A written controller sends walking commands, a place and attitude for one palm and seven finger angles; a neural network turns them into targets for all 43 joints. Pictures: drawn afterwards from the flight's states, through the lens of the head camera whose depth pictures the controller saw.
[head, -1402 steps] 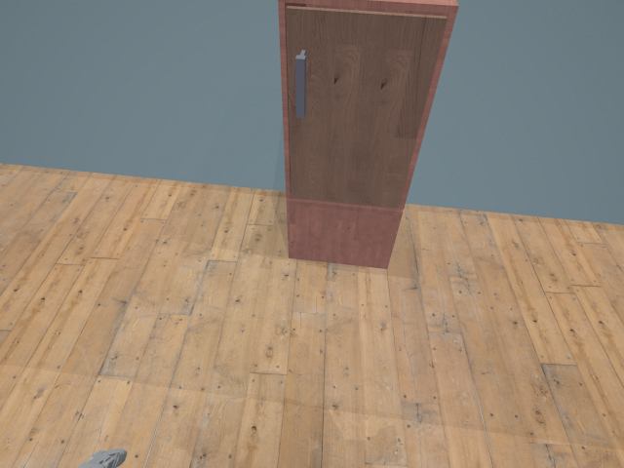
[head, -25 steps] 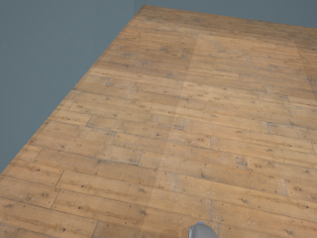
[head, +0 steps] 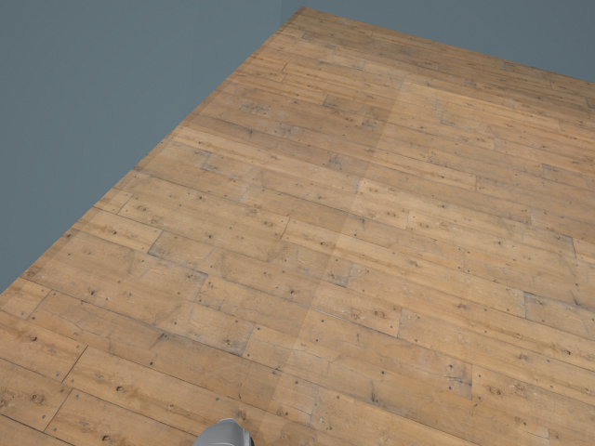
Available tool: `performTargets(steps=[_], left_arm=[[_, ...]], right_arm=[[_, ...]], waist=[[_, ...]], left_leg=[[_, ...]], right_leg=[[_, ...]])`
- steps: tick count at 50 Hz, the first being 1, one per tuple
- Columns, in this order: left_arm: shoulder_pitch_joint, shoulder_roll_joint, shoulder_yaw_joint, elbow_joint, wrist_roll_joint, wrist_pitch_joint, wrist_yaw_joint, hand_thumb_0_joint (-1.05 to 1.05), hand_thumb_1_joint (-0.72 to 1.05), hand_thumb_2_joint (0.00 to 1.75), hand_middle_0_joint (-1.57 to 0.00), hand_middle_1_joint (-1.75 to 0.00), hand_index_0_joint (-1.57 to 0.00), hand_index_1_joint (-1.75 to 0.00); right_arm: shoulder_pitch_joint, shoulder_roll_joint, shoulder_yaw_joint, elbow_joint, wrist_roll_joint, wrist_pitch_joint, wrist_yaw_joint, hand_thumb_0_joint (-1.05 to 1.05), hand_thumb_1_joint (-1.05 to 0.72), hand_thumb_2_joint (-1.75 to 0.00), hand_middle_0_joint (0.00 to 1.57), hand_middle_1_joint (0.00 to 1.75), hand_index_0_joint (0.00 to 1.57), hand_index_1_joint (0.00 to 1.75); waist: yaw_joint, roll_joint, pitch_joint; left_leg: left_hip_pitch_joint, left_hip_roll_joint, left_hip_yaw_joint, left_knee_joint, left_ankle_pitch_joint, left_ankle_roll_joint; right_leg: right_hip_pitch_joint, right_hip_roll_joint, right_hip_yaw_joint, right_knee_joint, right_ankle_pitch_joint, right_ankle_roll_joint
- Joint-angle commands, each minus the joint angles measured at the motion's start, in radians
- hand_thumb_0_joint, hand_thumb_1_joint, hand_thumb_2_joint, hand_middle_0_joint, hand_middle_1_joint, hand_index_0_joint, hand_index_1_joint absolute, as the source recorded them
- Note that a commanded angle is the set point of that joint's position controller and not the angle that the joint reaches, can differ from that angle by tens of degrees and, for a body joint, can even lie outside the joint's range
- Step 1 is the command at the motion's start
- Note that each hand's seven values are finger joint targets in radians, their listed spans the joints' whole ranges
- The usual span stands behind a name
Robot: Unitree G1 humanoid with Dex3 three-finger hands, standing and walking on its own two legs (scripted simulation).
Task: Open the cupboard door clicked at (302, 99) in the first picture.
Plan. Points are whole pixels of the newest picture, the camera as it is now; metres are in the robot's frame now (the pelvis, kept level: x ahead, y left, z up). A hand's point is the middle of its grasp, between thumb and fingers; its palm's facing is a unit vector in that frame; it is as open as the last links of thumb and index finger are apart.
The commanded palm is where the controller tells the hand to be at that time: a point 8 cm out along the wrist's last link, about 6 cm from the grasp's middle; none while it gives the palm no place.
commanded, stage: turn to face it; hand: left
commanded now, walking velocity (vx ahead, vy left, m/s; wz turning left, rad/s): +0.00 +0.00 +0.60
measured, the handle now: out of the picture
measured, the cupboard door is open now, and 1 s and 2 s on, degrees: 50 50 50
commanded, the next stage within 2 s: none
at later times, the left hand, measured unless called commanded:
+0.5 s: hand out of the picture +0.10 +0.18 -0.15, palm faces +0.28 -0.92 -0.29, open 7.3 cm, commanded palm none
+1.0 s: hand out of the picture +0.05 +0.20 -0.16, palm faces +0.57 -0.78 -0.25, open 7.3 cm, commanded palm none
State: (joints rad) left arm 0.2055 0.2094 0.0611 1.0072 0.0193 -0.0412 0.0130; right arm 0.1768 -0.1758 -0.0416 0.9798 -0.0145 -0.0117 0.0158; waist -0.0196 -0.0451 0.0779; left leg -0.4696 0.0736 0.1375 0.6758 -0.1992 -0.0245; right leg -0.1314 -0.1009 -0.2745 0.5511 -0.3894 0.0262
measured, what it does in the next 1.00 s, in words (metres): walks ahead, turning left: left foot, then right foot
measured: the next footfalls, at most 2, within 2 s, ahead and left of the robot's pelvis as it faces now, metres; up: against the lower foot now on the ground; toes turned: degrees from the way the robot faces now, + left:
left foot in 0.02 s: +0.14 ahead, +0.10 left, +0.00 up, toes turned +8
right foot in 0.44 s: +0.13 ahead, -0.17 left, +0.00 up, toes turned +13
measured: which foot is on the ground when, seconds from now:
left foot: up 0.00-0.00, down 0.02-0.44, up 0.46-0.76, down 0.78-1.00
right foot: down 0.00-0.02, up 0.04-0.42, down 0.44-0.78, up 0.80-1.00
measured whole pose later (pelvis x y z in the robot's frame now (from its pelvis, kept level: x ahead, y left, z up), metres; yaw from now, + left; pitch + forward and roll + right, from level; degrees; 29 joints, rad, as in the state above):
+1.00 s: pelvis +0.10 -0.04 +0.01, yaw +34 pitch +1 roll -1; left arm 0.15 0.27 0.07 0.88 0.02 0.06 0.00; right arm 0.12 -0.23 -0.04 0.89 -0.02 0.03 0.00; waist 0.01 -0.03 0.11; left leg -0.30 -0.01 -0.02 0.54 -0.26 0.02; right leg -0.48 -0.09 -0.02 1.02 -0.44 0.09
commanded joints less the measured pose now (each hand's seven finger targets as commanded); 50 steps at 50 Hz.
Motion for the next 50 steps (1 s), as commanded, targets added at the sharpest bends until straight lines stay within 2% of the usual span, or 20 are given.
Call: performTargets(steps=[1,2,3,8,16,20,21,22,23,24,26,30,35,37,38,39,40,41,44,50], left_arm=[[0.02,0.065,0.015,-0.117,-0.022,0.021,0.003,0.0,0.9,0.9,-0.2,-0.3,-0.2,-0.3],[-0.01,0.104,0.014,-0.138,-0.007,0.036,0.009,0.0,0.9,0.9,-0.2,-0.3,-0.2,-0.3],[-0.058,0.095,0.015,-0.168,-0.003,0.039,0.003,0.0,0.9,0.9,-0.2,-0.3,-0.2,-0.3],[0.014,0.089,0.027,-0.119,0.004,0.054,-0.009,0.0,0.9,0.9,-0.2,-0.3,-0.2,-0.3],[-0.04,0.089,0.019,-0.182,-0.002,0.065,0.0,0.0,0.9,0.9,-0.2,-0.3,-0.2,-0.3],[0.095,0.121,0.031,-0.158,-0.006,0.053,0.005,0.0,0.9,0.9,-0.2,-0.3,-0.2,-0.3],[0.138,0.188,0.045,-0.155,0.005,0.043,0.013,0.0,0.9,0.9,-0.2,-0.3,-0.2,-0.3],[0.124,0.28,0.058,-0.172,0.02,0.039,0.019,0.0,0.9,0.9,-0.2,-0.3,-0.2,-0.3],[0.061,0.276,0.046,-0.191,0.01,0.041,0.024,0.0,0.9,0.9,-0.2,-0.3,-0.2,-0.3],[-0.036,0.236,0.034,-0.214,0.007,0.045,0.02,0.0,0.9,0.9,-0.2,-0.3,-0.2,-0.3],[-0.062,0.175,0.02,-0.215,0.002,0.035,0.021,0.0,0.9,0.9,-0.2,-0.3,-0.2,-0.3],[0.062,0.181,0.025,-0.175,0.006,0.025,0.023,0.0,0.9,0.9,-0.2,-0.3,-0.2,-0.3],[0.116,0.24,0.041,-0.151,0.008,0.03,0.016,0.0,0.9,0.9,-0.2,-0.3,-0.2,-0.3],[0.075,0.244,0.044,-0.16,-0.004,0.03,0.01,0.0,0.9,0.9,-0.2,-0.3,-0.2,-0.3],[0.057,0.219,0.039,-0.174,-0.009,0.031,0.007,0.0,0.9,0.9,-0.2,-0.3,-0.2,-0.3],[0.016,0.136,0.019,-0.221,-0.018,0.036,-0.001,0.0,0.9,0.9,-0.2,-0.3,-0.2,-0.3],[-0.053,0.136,0.013,-0.25,-0.009,0.054,0.009,0.0,0.9,0.9,-0.2,-0.3,-0.2,-0.3],[-0.065,0.15,0.017,-0.253,-0.005,0.062,0.015,0.0,0.9,0.9,-0.2,-0.3,-0.2,-0.3],[-0.052,0.135,0.023,-0.201,-0.003,0.072,0.003,0.0,0.9,0.9,-0.2,-0.3,-0.2,-0.3],[-0.046,0.115,0.021,-0.2,-0.003,0.076,-0.006,0.0,0.9,0.9,-0.2,-0.3,-0.2,-0.3]], right_arm=[[0.298,-0.29,-0.068,-0.01,-0.018,-0.002,-0.015,0.0,-0.9,-0.9,0.2,0.3,0.2,0.3],[0.266,-0.302,-0.065,-0.012,-0.009,0.009,-0.024,0.0,-0.9,-0.9,0.2,0.3,0.2,0.3],[0.194,-0.289,-0.065,-0.057,-0.009,0.01,-0.028,0.0,-0.9,-0.9,0.2,0.3,0.2,0.3],[0.02,-0.228,-0.045,-0.114,-0.008,-0.005,-0.036,0.0,-0.9,-0.9,0.2,0.3,0.2,0.3],[0.019,-0.261,-0.075,-0.129,-0.014,0.025,-0.023,0.0,-0.9,-0.9,0.2,0.3,0.2,0.3],[-0.055,-0.247,-0.084,-0.159,-0.003,0.041,-0.02,0.0,-0.9,-0.9,0.2,0.3,0.2,0.3],[-0.066,-0.195,-0.08,-0.174,0.006,0.045,-0.015,0.0,-0.9,-0.9,0.2,0.3,0.2,0.3],[-0.082,-0.133,-0.07,-0.2,0.008,0.042,-0.009,0.0,-0.9,-0.9,0.2,0.3,0.2,0.3],[-0.09,-0.196,-0.08,-0.195,-0.001,0.043,-0.004,0.0,-0.9,-0.9,0.2,0.3,0.2,0.3],[-0.041,-0.167,-0.076,-0.189,-0.005,0.052,0.005,0.0,-0.9,-0.9,0.2,0.3,0.2,0.3],[-0.037,-0.163,-0.072,-0.141,-0.007,0.062,0.01,0.0,-0.9,-0.9,0.2,0.3,0.2,0.3],[-0.11,-0.118,-0.044,-0.159,0.004,0.053,0.015,0.0,-0.9,-0.9,0.2,0.3,0.2,0.3],[-0.13,-0.116,-0.029,-0.163,0.008,0.042,0.014,0.0,-0.9,-0.9,0.2,0.3,0.2,0.3],[-0.031,-0.156,-0.041,-0.14,0.003,0.037,0.009,0.0,-0.9,-0.9,0.2,0.3,0.2,0.3],[0.041,-0.219,-0.058,-0.122,-0.003,0.029,0.007,0.0,-0.9,-0.9,0.2,0.3,0.2,0.3],[0.135,-0.341,-0.092,-0.109,-0.008,0.022,-0.002,0.0,-0.9,-0.9,0.2,0.3,0.2,0.3],[0.195,-0.368,-0.094,-0.082,0.001,0.032,-0.012,0.0,-0.9,-0.9,0.2,0.3,0.2,0.3],[0.16,-0.349,-0.088,-0.087,-0.003,0.033,-0.017,0.0,-0.9,-0.9,0.2,0.3,0.2,0.3],[-0.009,-0.27,-0.066,-0.132,-0.007,0.028,-0.034,0.0,-0.9,-0.9,0.2,0.3,0.2,0.3],[-0.031,-0.274,-0.072,-0.145,-0.013,0.03,-0.025,0.0,-0.9,-0.9,0.2,0.3,0.2,0.3]], waist=[[-0.102,0.462,-0.239],[-0.093,0.313,-0.268],[-0.061,0.189,-0.139],[0.022,0.176,-0.171],[-0.007,0.195,-0.154],[0.057,0.182,-0.164],[0.082,-0.002,-0.159],[0.093,-0.315,-0.11],[0.07,-0.222,-0.094],[0.006,-0.14,-0.074],[-0.012,-0.199,-0.065],[0.046,-0.148,-0.115],[0.066,-0.185,-0.135],[0.003,-0.152,-0.178],[-0.038,-0.025,-0.234],[-0.095,0.31,-0.27],[-0.106,0.278,-0.275],[-0.087,0.184,-0.241],[-0.016,0.248,-0.126],[0.004,0.191,-0.111]], left_leg=[[0.462,0.365,-0.584,-0.275,0.684,0.243],[0.415,0.389,-0.61,-0.312,0.446,0.29],[0.303,0.375,-0.629,-0.361,0.229,0.29],[0.21,0.172,-0.376,-0.359,0.142,0.166],[0.191,0.148,-0.462,-0.357,0.008,0.181],[0.033,0.065,-0.459,-0.267,-0.036,0.124],[-0.117,-0.032,-0.369,-0.102,-0.16,0.06],[-0.256,-0.172,-0.155,0.196,-0.358,-0.027],[-0.19,-0.099,-0.199,0.406,-0.391,-0.012],[-0.158,-0.086,-0.201,0.495,-0.308,-0.007],[-0.181,-0.048,-0.167,0.571,-0.224,-0.035],[-0.128,-0.05,-0.075,0.271,-0.248,-0.052],[0.035,-0.096,0.002,-0.015,-0.207,-0.026],[0.227,-0.106,0.004,-0.179,-0.029,-0.004],[0.44,-0.004,-0.096,-0.235,0.223,0.032],[0.615,0.3,-0.51,-0.241,0.685,0.203],[0.588,0.374,-0.557,-0.226,0.873,0.295],[0.523,0.355,-0.485,-0.243,0.672,0.293],[0.326,0.197,-0.377,-0.295,0.41,0.199],[0.236,0.137,-0.39,-0.322,0.187,0.179]], right_leg=[[-0.405,0.039,0.086,0.601,-0.341,0.056],[-0.403,0.037,0.246,0.708,-0.316,0.032],[-0.474,0.003,0.259,0.73,-0.226,0.036],[-0.407,0.011,0.279,0.635,0.012,0.056],[-0.297,0.065,0.256,0.287,-0.048,0.052],[-0.008,0.094,0.238,-0.068,0.104,0.031],[0.111,-0.061,0.393,-0.251,0.015,-0.016],[0.082,-0.356,0.709,-0.369,-0.008,-0.133],[-0.065,-0.427,0.671,-0.354,0.088,-0.182],[-0.121,-0.347,0.543,-0.332,0.099,-0.186],[-0.067,-0.227,0.394,-0.239,0.351,-0.137],[0.146,-0.214,0.247,-0.109,0.812,-0.117],[0.162,-0.234,0.205,-0.004,0.949,-0.101],[0.07,-0.213,0.145,0.121,0.891,-0.048],[-0.095,-0.183,0.112,0.288,0.688,-0.001],[-0.417,-0.023,0.1,0.53,-0.11,0.076],[-0.481,-0.011,0.235,0.638,-0.292,0.063],[-0.484,-0.03,0.276,0.665,-0.251,0.056],[-0.44,-0.02,0.294,0.618,-0.077,0.066],[-0.307,0.044,0.249,0.347,-0.033,0.06]])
